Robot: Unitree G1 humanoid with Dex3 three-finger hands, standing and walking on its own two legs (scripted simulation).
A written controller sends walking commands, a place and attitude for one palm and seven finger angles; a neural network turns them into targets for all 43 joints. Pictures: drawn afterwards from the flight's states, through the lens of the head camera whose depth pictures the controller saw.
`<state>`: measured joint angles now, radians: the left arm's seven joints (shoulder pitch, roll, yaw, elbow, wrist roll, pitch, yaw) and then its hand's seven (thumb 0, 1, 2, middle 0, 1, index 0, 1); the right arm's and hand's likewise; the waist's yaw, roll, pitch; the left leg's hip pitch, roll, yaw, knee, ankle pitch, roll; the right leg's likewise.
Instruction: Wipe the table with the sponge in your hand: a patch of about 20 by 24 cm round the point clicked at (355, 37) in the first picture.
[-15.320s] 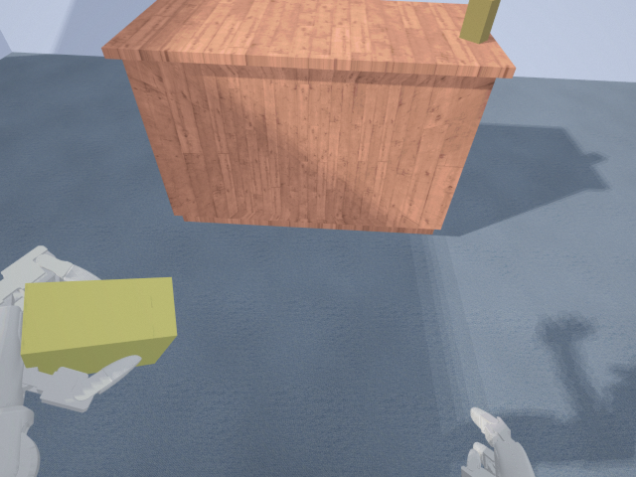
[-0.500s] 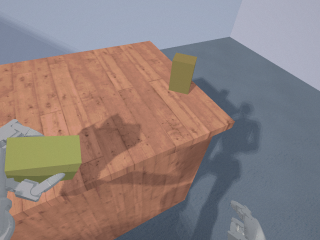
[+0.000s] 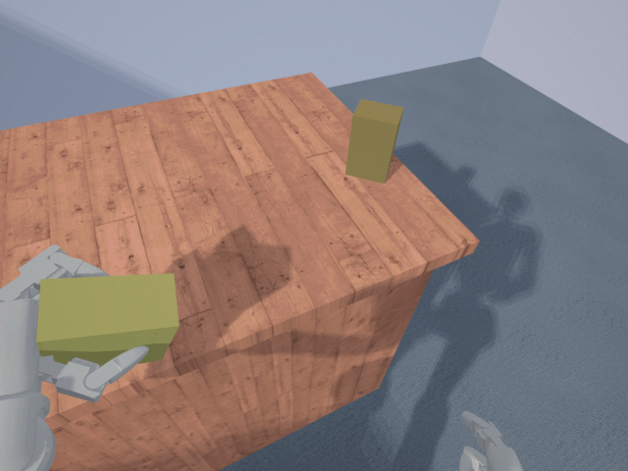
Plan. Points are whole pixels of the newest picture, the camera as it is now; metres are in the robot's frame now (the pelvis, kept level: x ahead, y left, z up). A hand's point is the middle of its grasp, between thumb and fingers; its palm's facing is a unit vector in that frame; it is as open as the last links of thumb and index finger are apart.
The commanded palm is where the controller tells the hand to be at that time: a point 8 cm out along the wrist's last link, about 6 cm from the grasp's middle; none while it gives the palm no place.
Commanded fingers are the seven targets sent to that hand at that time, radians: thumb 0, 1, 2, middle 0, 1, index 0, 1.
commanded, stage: look again from close up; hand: left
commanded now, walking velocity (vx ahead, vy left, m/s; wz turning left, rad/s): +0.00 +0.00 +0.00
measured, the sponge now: (129, 323) +0.23 +0.22 +0.11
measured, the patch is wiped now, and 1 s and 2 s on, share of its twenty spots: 0.00 0.00 0.00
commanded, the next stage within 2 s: come to a stop and stand still in 0.16 s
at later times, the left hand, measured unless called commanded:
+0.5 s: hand (90, 280) +0.24 +0.25 +0.17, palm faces +0.41 -0.80 -0.44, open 9.9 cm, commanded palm +0.16 +0.26 +0.18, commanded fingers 0.00 0.10 1.30 -1.20 -1.60 -1.20 -1.60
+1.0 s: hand (20, 324) +0.19 +0.29 +0.17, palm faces +0.45 -0.83 -0.33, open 9.9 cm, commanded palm +0.13 +0.30 +0.18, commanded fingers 0.00 0.10 1.30 -1.20 -1.60 -1.20 -1.60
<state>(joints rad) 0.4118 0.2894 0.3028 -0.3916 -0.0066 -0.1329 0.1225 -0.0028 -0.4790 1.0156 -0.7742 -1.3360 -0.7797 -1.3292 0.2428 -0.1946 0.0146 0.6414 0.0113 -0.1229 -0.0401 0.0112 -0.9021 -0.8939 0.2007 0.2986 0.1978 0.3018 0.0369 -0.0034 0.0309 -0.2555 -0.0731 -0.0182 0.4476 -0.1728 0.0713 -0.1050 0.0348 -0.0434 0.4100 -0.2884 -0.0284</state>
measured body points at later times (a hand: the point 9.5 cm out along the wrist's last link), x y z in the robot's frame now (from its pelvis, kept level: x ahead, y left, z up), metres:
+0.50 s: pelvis +0.00 -0.02 +0.00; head +0.03 +0.00 +0.45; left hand +0.21 +0.29 +0.19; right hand +0.19 -0.24 -0.08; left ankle +0.04 +0.07 -0.74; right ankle -0.04 -0.10 -0.74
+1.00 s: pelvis -0.04 +0.03 +0.00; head -0.03 +0.05 +0.45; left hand +0.16 +0.33 +0.19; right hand +0.13 -0.20 -0.07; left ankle +0.04 +0.07 -0.74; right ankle -0.04 -0.10 -0.74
